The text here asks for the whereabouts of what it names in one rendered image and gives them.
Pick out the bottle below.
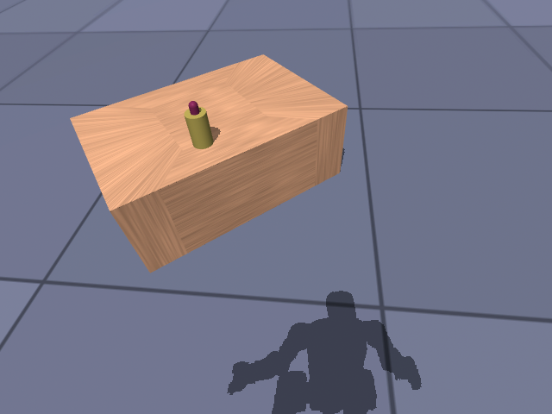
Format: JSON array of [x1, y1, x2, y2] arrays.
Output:
[[184, 101, 214, 149]]

